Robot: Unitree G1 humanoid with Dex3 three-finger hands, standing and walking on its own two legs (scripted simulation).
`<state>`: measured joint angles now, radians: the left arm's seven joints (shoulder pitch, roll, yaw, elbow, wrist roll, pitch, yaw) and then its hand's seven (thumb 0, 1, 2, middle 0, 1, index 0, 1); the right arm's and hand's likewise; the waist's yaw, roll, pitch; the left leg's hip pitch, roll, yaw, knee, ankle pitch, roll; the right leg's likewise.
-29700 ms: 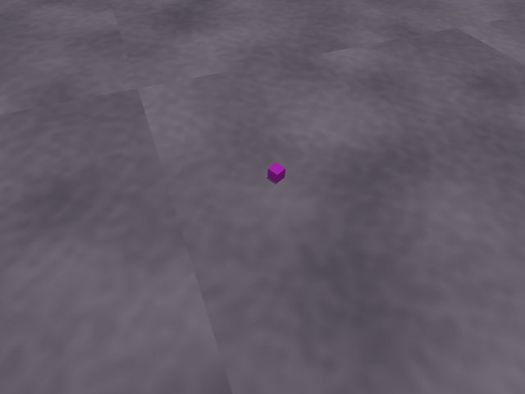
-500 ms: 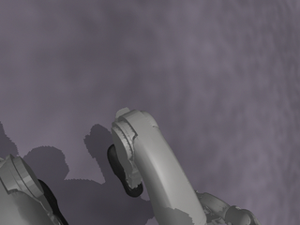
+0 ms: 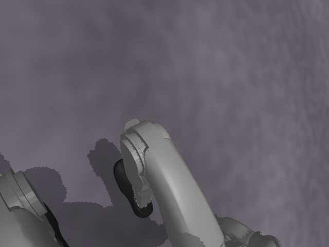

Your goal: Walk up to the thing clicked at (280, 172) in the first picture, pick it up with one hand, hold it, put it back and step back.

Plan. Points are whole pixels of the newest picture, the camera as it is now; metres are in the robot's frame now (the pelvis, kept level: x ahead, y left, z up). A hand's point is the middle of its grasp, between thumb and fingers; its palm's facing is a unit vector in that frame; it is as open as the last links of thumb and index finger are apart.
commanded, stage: close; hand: left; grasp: from above
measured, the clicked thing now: out of the picture +0.41 +0.31 -0.29
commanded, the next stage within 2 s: settle in 1.38 s
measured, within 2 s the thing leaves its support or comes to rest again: leaves its support in 1.92 s
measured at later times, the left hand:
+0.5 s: hand out of the picture +0.41 +0.30 -0.26, palm faces -0.05 -0.49 -0.87, open 11.6 cm
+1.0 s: hand out of the picture +0.41 +0.30 -0.26, palm faces -0.05 -0.50 -0.87, open 10.6 cm
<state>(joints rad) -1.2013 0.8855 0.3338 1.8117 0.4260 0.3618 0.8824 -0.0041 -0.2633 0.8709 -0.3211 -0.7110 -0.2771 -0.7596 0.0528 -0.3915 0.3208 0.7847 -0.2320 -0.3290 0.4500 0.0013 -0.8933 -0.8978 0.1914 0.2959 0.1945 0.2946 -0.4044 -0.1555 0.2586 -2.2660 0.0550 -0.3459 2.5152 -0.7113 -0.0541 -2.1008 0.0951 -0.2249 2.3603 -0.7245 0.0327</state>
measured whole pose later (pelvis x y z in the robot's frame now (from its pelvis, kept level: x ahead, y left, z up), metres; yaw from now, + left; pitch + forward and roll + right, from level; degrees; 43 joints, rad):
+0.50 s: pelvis +0.00 +0.00 +0.00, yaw +0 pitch +25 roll -15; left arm -1.20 0.88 0.33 1.79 0.43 0.37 0.88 0.00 -0.10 0.73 -0.46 -0.59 -0.43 -0.63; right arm 0.02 -0.38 0.32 0.77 -0.23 -0.34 0.45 0.00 -0.89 -0.90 0.19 0.30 0.19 0.29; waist -0.40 -0.15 0.26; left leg -2.27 0.06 -0.35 2.51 -0.72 -0.05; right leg -2.10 0.10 -0.23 2.36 -0.73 0.03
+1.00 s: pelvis +0.00 +0.00 +0.00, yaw +0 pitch +24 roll -15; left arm -1.17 0.87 0.34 1.79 0.43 0.37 0.87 0.00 0.02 0.60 -0.56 -0.52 -0.55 -0.55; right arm 0.05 -0.39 0.32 0.79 -0.23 -0.35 0.44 0.00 -0.89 -0.90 0.19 0.30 0.20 0.29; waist -0.41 -0.14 0.26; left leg -2.25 0.06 -0.35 2.52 -0.72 -0.05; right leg -2.09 0.10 -0.23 2.36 -0.73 0.03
